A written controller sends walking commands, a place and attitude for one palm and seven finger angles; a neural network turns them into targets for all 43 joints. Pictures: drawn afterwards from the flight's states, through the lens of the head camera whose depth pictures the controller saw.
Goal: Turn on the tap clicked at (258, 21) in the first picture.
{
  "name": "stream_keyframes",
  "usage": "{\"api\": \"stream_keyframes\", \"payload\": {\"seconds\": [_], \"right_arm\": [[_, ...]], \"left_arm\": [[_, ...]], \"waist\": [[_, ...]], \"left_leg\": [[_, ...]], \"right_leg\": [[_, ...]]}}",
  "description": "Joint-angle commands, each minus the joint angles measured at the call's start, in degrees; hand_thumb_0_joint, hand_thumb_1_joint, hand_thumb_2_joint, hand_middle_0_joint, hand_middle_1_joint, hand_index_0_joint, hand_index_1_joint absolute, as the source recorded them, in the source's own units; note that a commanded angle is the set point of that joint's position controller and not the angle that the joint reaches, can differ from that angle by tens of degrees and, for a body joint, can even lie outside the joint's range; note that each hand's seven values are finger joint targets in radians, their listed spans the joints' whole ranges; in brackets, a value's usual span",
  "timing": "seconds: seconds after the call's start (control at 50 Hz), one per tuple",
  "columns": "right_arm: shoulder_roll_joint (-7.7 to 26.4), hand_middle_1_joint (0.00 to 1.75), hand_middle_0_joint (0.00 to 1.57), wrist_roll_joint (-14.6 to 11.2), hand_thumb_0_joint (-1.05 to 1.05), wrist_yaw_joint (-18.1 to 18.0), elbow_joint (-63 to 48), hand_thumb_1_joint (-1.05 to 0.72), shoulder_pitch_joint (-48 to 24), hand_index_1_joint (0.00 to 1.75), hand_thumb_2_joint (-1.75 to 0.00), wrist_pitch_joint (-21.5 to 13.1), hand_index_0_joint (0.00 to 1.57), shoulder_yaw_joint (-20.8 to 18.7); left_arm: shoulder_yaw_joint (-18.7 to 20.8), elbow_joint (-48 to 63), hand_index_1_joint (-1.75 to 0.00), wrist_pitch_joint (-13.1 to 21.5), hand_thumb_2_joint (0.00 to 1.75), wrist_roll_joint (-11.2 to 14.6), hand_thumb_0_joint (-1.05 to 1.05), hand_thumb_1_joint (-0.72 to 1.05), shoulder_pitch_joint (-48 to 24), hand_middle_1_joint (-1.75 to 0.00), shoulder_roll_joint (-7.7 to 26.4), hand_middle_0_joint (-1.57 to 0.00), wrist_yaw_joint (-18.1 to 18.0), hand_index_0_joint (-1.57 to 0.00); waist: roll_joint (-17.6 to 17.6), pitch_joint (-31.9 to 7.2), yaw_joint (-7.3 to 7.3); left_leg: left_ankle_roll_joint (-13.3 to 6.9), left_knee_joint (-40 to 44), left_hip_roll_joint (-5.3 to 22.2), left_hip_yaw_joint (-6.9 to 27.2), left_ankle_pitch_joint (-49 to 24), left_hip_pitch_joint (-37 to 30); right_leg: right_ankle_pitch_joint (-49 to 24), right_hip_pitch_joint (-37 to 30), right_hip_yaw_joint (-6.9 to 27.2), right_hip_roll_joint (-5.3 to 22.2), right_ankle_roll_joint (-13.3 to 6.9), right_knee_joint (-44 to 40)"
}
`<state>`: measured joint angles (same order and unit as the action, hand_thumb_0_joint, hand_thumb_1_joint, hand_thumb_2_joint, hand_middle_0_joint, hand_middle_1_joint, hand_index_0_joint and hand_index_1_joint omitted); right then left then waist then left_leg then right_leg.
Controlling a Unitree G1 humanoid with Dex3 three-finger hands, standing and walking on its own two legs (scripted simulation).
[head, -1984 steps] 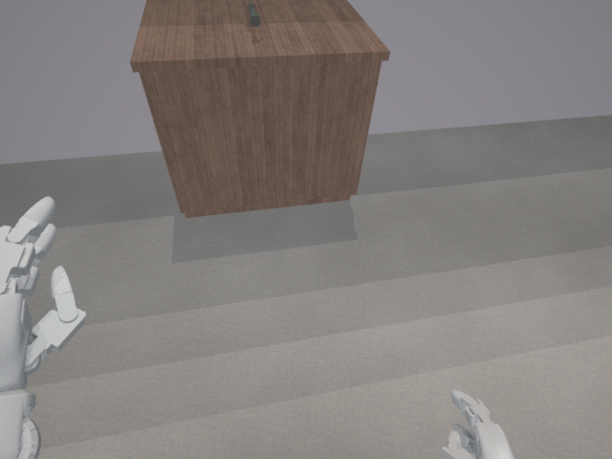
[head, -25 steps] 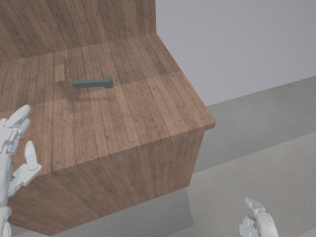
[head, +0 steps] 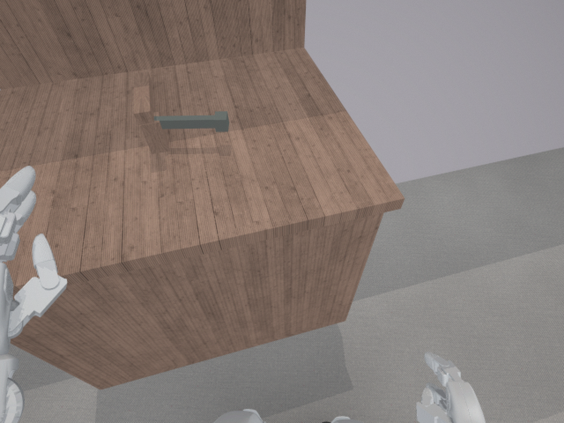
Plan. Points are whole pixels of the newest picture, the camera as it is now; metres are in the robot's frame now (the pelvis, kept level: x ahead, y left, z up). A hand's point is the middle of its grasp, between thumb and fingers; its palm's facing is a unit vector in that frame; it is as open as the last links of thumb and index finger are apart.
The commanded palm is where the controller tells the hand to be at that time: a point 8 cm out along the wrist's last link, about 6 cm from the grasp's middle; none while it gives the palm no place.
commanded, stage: step back with the hand held close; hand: left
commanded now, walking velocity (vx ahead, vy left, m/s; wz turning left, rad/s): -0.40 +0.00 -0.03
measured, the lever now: (221, 121) +0.62 +0.17 +0.06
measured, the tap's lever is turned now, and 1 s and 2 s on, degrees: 76 76 76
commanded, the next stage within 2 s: stop stepping back and stand still in 0.54 s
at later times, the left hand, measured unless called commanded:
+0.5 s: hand (92, 337) +0.17 +0.19 +0.17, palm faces +0.24 -0.87 -0.43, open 7.4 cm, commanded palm +0.10 +0.25 +0.19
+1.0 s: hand out of the picture +0.02 +0.20 +0.17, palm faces +0.32 -0.88 -0.35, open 7.4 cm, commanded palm -0.02 +0.25 +0.19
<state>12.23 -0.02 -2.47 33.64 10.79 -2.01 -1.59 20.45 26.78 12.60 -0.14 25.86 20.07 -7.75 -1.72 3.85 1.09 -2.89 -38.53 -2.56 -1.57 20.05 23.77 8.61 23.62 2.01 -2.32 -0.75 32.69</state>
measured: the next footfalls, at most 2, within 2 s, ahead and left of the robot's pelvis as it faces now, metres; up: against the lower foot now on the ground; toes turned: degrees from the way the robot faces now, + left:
left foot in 0.12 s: +0.06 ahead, +0.13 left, +0.00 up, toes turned +1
right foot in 0.40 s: -0.06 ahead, -0.13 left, +0.00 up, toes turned -2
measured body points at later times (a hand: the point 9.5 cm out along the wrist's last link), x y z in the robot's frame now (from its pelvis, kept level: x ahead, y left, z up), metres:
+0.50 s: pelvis -0.08 -0.01 +0.01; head -0.03 -0.03 +0.46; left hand +0.15 +0.23 +0.19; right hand +0.10 -0.24 -0.09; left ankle -0.02 +0.11 -0.71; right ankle -0.10 -0.12 -0.72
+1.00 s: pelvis -0.20 -0.01 +0.01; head -0.22 -0.01 +0.46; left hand +0.00 +0.25 +0.19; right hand -0.07 -0.27 -0.08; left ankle -0.18 +0.10 -0.69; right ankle -0.15 -0.12 -0.72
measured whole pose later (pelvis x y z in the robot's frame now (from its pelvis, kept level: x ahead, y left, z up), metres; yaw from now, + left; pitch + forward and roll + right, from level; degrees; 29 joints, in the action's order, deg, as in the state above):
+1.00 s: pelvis -0.20 -0.01 +0.01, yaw -4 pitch -2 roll +0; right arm 12.0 -0.1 -3.5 38.3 13.9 -3.2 -0.8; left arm 15.8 24.7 7.7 1.2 26.6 18.9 -8.4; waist 0.6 -1.3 0.2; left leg -1.0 -44.9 -0.7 -1.2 23.0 20.0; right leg 10.7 16.8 -0.1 -1.4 -2.6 28.0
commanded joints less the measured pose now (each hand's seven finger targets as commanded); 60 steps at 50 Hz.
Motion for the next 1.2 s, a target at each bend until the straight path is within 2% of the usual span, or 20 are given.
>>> {"api": "stream_keyframes", "payload": {"seconds": [0.0, 0.06, 0.12, 0.18, 0.22, 0.32, 0.36, 0.44, 0.56, 0.6, 0.64, 0.7, 0.8, 0.86, 0.9, 1.0, 1.02, 1.06, 1.1, 1.18], "right_arm": [[5.44, 0.3, 0.2, 0.05, 0.0, 0.41, -8.02, -0.9, -2.51, 0.3, -0.9, -2.5, 0.2, -2.67], [5.47, 0.3, 0.2, -0.09, 0.0, 0.17, -8.44, -0.9, -3.42, 0.3, -0.9, -2.3, 0.2, -2.03], [6.77, 0.3, 0.2, 0.72, 0.0, -1.35, -9.05, -0.9, -4.77, 0.3, -0.9, -3.89, 0.2, -2.45], [6.11, 0.3, 0.2, 1.13, 0.0, -1.0, -7.51, -0.9, -2.92, 0.3, -0.9, -6.57, 0.2, -3.84], [5.51, 0.3, 0.2, 0.86, 0.0, -1.0, -5.91, -0.9, -2.4, 0.3, -0.9, -7.59, 0.2, -3.75], [6.6, 0.3, 0.2, 0.8, 0.0, -0.55, -4.17, -0.9, -4.73, 0.3, -0.9, -7.24, 0.2, -2.24], [7.04, 0.3, 0.2, 0.7, 0.0, -0.72, -4.57, -0.9, -6.02, 0.3, -0.9, -6.85, 0.2, -2.1], [4.17, 0.3, 0.2, -0.67, 0.0, -1.24, -7.98, -0.9, -7.56, 0.3, -0.9, -4.8, 0.2, -2.55], [3.13, 0.3, 0.2, -0.09, 0.0, -2.04, -9.31, -0.9, -6.76, 0.3, -0.9, -1.71, 0.2, -0.67], [4.53, 0.3, 0.2, 0.01, 0.0, -2.73, -8.4, -0.9, -5.71, 0.3, -0.9, -1.62, 0.2, -1.36], [7.03, 0.3, 0.2, -0.63, 0.0, -2.94, -9.03, -0.9, -3.83, 0.3, -0.9, -2.23, 0.2, -2.95], [7.38, 0.3, 0.2, 0.0, 0.0, -2.53, -9.51, -0.9, -2.69, 0.3, -0.9, -4.89, 0.2, -2.87], [8.05, 0.3, 0.2, -1.04, 0.0, -2.14, -7.93, -0.9, -3.85, 0.3, -0.9, -6.59, 0.2, -1.81], [7.61, 0.3, 0.2, -0.1, 0.0, -1.77, -7.02, -0.9, -4.68, 0.3, -0.9, -5.28, 0.2, -2.22], [7.28, 0.3, 0.2, -0.21, 0.0, -1.75, -5.33, -0.9, -3.92, 0.3, -0.9, -4.76, 0.2, -2.62], [5.98, 0.3, 0.2, -0.12, 0.0, -2.74, -5.83, -0.9, -3.74, 0.3, -0.9, -4.26, 0.2, -0.83], [6.85, 0.3, 0.2, 0.28, 0.0, -2.98, -5.8, -0.9, -3.01, 0.3, -0.9, -4.47, 0.2, -0.57], [7.76, 0.3, 0.2, 0.23, 0.0, -2.8, -6.41, -0.9, -2.07, 0.3, -0.9, -5.64, 0.2, -0.34], [5.62, 0.3, 0.2, 0.49, 0.0, -2.11, -5.7, -0.9, -2.39, 0.3, -0.9, -6.51, 0.2, -1.43], [6.03, 0.3, 0.2, -0.58, 0.0, -1.22, -5.06, -0.9, -3.59, 0.3, -0.9, -7.6, 0.2, -0.68]], "left_arm": [[4.23, 13.32, -0.3, 1.92, 0.9, 1.75, 0.0, 0.9, -2.99, -0.3, 10.7, -0.2, -1.24, -0.2], [6.89, 16.79, -0.3, 2.71, 0.9, 1.84, 0.0, 0.9, 0.31, -0.3, 12.74, -0.2, -1.8, -0.2], [9.56, 22.07, -0.3, 3.99, 0.9, 1.0, 0.0, 0.9, 0.18, -0.3, 13.34, -0.2, -2.85, -0.2], [11.49, 21.45, -0.3, 3.85, 0.9, 1.89, 0.0, 0.9, 0.89, -0.3, 13.38, -0.2, -2.86, -0.2], [9.04, 20.22, -0.3, 2.51, 0.9, 3.16, 0.0, 0.9, 1.49, -0.3, 10.86, -0.2, -2.39, -0.2], [1.13, 13.26, -0.3, -0.84, 0.9, 2.6, 0.0, 0.9, -1.88, -0.3, 5.75, -0.2, -1.02, -0.2], [1.43, 13.51, -0.3, -0.77, 0.9, 2.12, 0.0, 0.9, -4.8, -0.3, 7.66, -0.2, -0.65, -0.2], [5.83, 15.23, -0.3, 0.61, 0.9, 2.06, 0.0, 0.9, -1.92, -0.3, 13.23, -0.2, -0.48, -0.2], [8.88, 17.11, -0.3, 0.95, 0.9, 3.27, 0.0, 0.9, 7.13, -0.3, 12.82, -0.2, -0.43, -0.2], [8.4, 17.94, -0.3, 1.43, 0.9, 3.8, 0.0, 0.9, 5.69, -0.3, 13.2, -0.2, -0.86, -0.2], [8.4, 17.45, -0.3, 1.48, 0.9, 3.57, 0.0, 0.9, 7.28, -0.3, 13.1, -0.2, -1.19, -0.2], [8.58, 18.36, -0.3, 0.31, 0.9, 3.82, 0.0, 0.9, 7.12, -0.3, 13.46, -0.2, -1.61, -0.2], [4.31, 14.34, -0.3, -1.91, 0.9, 2.32, 0.0, 0.9, -0.52, -0.3, 10.53, -0.2, -2.7, -0.2], [3.48, 10.64, -0.3, -1.45, 0.9, 1.67, 0.0, 0.9, -3.99, -0.3, 11.05, -0.2, -1.94, -0.2], [2.44, 9.29, -0.3, -2.01, 0.9, 1.3, 0.0, 0.9, -7.28, -0.3, 11.03, -0.2, -1.93, -0.2], [3.62, 8.83, -0.3, -1.88, 0.9, 1.88, 0.0, 0.9, -7.66, -0.3, 11.87, -0.2, -2.56, -0.2], [3.85, 10.02, -0.3, -1.53, 0.9, 1.84, 0.0, 0.9, -7.99, -0.3, 11.64, -0.2, -2.76, -0.2], [4.33, 13.41, -0.3, -0.99, 0.9, 1.24, 0.0, 0.9, -9.61, -0.3, 10.8, -0.2, -3.34, -0.2], [8.76, 14.04, -0.3, -0.51, 0.9, 0.67, 0.0, 0.9, -10.46, -0.3, 15.6, -0.2, -2.73, -0.2], [2.92, 7.12, -0.3, -1.78, 0.9, 1.83, 0.0, 0.9, -2.94, -0.3, 8.17, -0.2, -2.0, -0.2]], "waist": [[13.43, -11.11, -1.96], [6.73, -12.18, -1.88], [-18.31, -13.76, -1.15], [-12.35, -13.62, -0.92], [-7.64, -14.28, -0.15], [-10.03, -12.17, -0.45], [-5.15, -12.47, 0.48], [20.8, -16.47, 1.53], [5.9, -16.18, -0.89], [2.43, -15.8, -1.8], [-7.75, -19.3, -1.15], [-15.41, -17.5, -0.79], [-3.1, -8.88, -1.24], [10.88, -3.44, -2.47], [12.89, -3.49, -2.57], [5.25, -5.24, -2.92], [-0.5, -4.65, -2.95], [-20.24, -1.24, -3.15], [-11.19, -6.4, -1.68], [-8.12, -0.24, -1.33]], "left_leg": [[2.13, -10.13, 2.42, 4.07, 3.82, -5.41], [1.04, 6.07, 4.77, 5.37, 0.51, -5.55], [-5.49, 22.22, 20.68, 20.26, -12.84, 1.08], [-7.31, 21.23, 22.02, 16.11, -15.5, -0.07], [-4.77, 15.56, 19.81, 11.23, -38.6, -15.5], [-1.28, 16.02, 18.39, 8.98, -34.39, -17.75], [0.5, 12.76, 15.45, 6.54, -26.77, -16.17], [3.99, -9.76, 2.1, -0.96, 5.22, 2.16], [4.18, 1.75, 3.37, 1.03, -0.6, 0.36], [3.85, 14.24, 4.29, 1.65, -15.7, -8.18], [-0.19, 17.09, 15.62, 11.63, -45.93, -19.9], [-3.15, 20.04, 16.61, 12.54, -36.95, -19.41], [-1.15, 18.96, 11.02, 8.5, 2.07, -4.19], [2.16, -1.74, 2.63, 3.31, 4.82, -5.34], [2.62, -14.01, 2.43, 1.89, 4.2, -7.14], [0.53, 4.13, 3.71, -1.18, 6.97, -14.8], [-0.73, 12.41, 4.6, 2.55, 12.89, -14.27], [-7.9, 32.75, 20.25, 29.51, 34.93, -8.89], [-9.28, 30.27, 19.87, 24.08, 21.99, -4.66], [-5.64, 29.1, 15.74, 15.15, 18.71, -0.9]], "right_leg": [[-0.55, -1.58, 19.75, 19.67, -8.67, -17.78], [-3.86, -4.9, 11.87, 15.13, -4.55, -9.49], [8.36, -7.39, 0.35, 0.19, 2.41, 16.51], [16.89, -3.15, 3.45, -0.16, 1.8, 30.3], [18.9, 3.36, 1.62, 1.2, 1.87, 18.25], [7.5, -4.3, 0.09, 1.14, 2.08, -4.22], [-2.62, -7.66, -0.42, 1.5, 2.3, -13.53], [-51.61, -19.4, 9.9, 16.95, -2.0, -10.62], [-41.02, -19.3, 8.03, 14.72, -5.31, -7.13], [-32.99, -16.27, 5.71, 10.98, -2.29, -4.3], [0.23, -6.93, 0.94, 2.6, 2.25, 2.35], [18.45, -0.81, 0.33, 1.41, 1.47, 10.78], [6.96, -16.36, 0.0, 2.48, 1.89, -8.57], [28.35, -1.39, 19.0, 15.31, -5.62, -25.94], [37.82, 5.47, 21.47, 18.15, -7.02, -27.36], [34.06, 5.19, 8.43, 13.31, -5.54, -16.97], [33.08, 4.56, 6.3, 9.66, -4.53, -9.74], [19.98, 7.8, -5.0, -1.82, 0.59, 19.92], [17.01, 3.54, -1.81, 0.86, 0.71, 35.2], [15.4, -3.89, -4.44, 3.11, 0.3, 12.33]]}}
